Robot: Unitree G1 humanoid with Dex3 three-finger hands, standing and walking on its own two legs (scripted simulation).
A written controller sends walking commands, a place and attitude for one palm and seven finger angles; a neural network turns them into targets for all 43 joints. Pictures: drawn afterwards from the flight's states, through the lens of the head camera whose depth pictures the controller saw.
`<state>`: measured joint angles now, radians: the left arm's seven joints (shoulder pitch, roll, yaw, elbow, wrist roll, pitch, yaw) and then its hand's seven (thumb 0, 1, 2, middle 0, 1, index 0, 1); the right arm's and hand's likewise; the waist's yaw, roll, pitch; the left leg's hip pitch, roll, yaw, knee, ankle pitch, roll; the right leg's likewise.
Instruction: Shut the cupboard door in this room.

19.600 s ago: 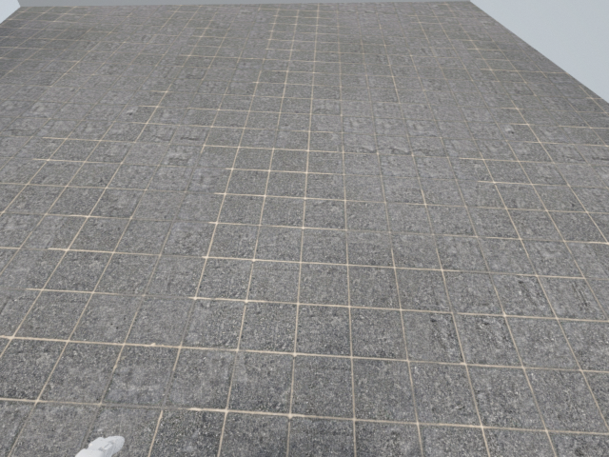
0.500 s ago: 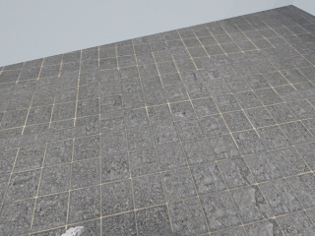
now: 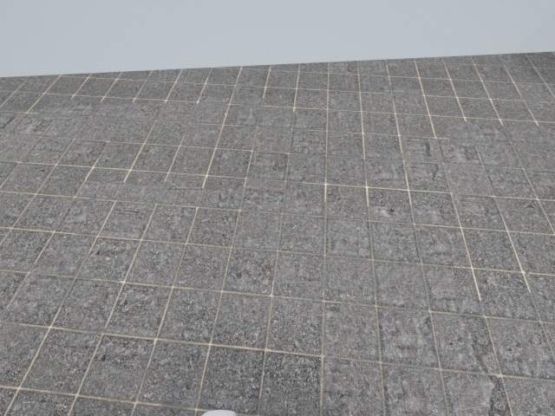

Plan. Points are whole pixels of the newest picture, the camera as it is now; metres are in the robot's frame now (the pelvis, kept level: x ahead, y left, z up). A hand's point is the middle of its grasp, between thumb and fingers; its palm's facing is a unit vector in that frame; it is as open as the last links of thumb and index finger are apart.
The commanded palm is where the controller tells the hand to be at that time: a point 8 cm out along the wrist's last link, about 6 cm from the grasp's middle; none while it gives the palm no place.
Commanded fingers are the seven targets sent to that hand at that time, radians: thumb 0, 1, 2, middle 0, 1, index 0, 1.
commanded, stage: turn or walk to find it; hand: left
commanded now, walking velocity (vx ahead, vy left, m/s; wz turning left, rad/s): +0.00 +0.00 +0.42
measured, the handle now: out of the picture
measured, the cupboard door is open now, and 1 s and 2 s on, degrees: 82 82 82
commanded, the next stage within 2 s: none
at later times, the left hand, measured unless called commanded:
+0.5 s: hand out of the picture +0.05 +0.22 -0.15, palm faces +0.20 -0.94 -0.27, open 7.4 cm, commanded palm none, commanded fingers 0.00 0.90 0.90 -0.20 -0.30 -0.20 -0.30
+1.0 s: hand out of the picture -0.09 +0.17 -0.16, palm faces +0.46 -0.85 -0.26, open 7.4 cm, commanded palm none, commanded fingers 0.00 0.90 0.90 -0.20 -0.30 -0.20 -0.30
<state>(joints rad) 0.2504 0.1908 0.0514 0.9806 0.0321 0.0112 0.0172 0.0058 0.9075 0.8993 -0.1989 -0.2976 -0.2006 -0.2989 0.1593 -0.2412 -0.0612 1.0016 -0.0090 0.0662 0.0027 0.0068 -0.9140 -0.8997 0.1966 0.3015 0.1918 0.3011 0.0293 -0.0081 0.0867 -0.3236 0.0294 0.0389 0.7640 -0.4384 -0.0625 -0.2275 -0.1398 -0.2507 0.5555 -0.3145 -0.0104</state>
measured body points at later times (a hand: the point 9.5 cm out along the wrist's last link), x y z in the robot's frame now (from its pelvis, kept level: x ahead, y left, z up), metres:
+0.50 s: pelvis -0.01 +0.00 +0.00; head +0.03 +0.00 +0.45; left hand +0.04 +0.27 -0.13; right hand +0.08 -0.23 -0.16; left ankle -0.02 +0.13 -0.74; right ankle +0.01 -0.12 -0.72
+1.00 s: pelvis -0.03 -0.02 +0.00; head +0.01 -0.02 +0.45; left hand -0.11 +0.21 -0.14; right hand +0.15 -0.23 -0.15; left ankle -0.12 +0.10 -0.70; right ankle +0.01 -0.12 -0.74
